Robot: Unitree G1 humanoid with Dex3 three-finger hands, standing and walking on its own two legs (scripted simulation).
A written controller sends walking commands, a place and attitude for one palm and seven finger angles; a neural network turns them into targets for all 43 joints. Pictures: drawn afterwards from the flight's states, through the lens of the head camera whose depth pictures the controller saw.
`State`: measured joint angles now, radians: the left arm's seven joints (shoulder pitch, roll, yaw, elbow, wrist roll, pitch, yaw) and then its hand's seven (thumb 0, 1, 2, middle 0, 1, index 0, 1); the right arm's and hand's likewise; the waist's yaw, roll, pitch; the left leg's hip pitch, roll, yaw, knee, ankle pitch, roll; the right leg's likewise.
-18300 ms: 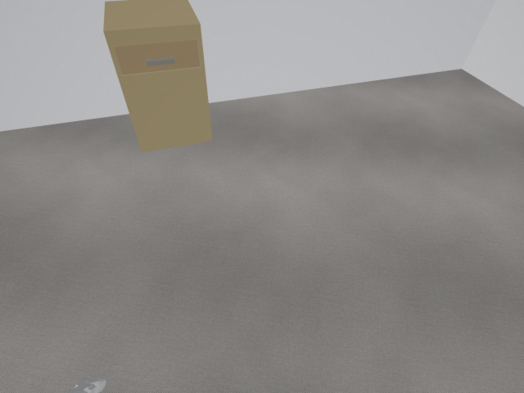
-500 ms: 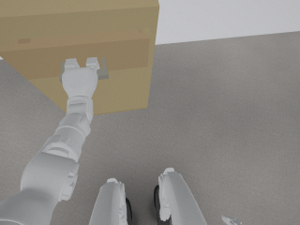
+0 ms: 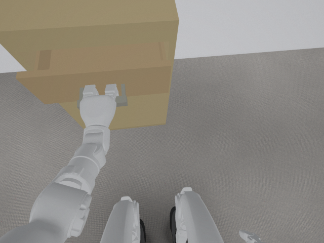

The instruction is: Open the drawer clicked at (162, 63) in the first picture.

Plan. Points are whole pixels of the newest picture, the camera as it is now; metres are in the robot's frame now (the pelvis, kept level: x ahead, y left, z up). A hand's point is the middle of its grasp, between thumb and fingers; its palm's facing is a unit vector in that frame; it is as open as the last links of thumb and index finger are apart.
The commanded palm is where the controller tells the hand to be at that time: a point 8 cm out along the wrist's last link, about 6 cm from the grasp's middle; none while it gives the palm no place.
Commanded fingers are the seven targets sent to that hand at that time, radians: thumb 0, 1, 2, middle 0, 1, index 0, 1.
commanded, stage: pull the drawer open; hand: left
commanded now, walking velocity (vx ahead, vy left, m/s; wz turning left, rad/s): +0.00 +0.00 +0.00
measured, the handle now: (102, 96) +0.50 +0.14 -0.06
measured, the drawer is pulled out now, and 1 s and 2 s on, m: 0.08 0.14 0.23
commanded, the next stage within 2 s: none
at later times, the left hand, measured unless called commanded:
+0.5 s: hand (105, 125) +0.42 +0.14 -0.08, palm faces -0.03 -0.06 -1.00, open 5.5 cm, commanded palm +0.38 +0.14 -0.04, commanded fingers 0.00 0.90 0.90 -0.40 -1.35 -0.40 -1.35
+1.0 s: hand (105, 137) +0.39 +0.13 -0.08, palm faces -0.04 -0.06 -1.00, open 5.5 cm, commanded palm +0.35 +0.14 -0.04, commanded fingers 0.00 0.90 0.90 -0.40 -1.35 -0.40 -1.35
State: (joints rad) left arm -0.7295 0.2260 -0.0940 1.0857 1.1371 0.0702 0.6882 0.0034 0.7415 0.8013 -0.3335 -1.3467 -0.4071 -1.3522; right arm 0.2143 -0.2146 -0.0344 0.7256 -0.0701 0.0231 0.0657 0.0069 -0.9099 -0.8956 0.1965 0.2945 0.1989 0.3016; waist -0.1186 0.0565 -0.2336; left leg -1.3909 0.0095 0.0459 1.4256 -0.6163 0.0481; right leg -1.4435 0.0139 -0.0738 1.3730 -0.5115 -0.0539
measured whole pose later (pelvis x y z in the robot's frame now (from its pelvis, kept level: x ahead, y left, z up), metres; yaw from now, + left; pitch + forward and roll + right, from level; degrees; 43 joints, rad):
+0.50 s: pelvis +0.00 +0.00 +0.00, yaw +0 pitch +32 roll +0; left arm -0.64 0.18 -0.13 1.03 1.14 0.08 0.71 0.00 0.74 0.81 -0.33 -1.35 -0.40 -1.35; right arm 0.18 -0.21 -0.04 0.73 -0.07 0.03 0.06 0.01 -0.91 -0.90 0.20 0.29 0.20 0.30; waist -0.09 0.05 -0.24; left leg -1.36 0.00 0.05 1.41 -0.61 0.04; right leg -1.41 0.01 -0.07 1.37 -0.51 -0.06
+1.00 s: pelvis +0.00 -0.01 +0.01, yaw +1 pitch +30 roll +0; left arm -0.50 0.14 -0.17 0.92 1.16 0.09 0.72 0.00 0.74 0.81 -0.33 -1.35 -0.40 -1.35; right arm 0.15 -0.21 -0.05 0.72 -0.07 0.06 0.05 0.01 -0.91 -0.90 0.20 0.29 0.20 0.30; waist -0.05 0.04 -0.24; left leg -1.31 0.00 0.05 1.39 -0.61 0.04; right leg -1.37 0.01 -0.07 1.37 -0.52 -0.06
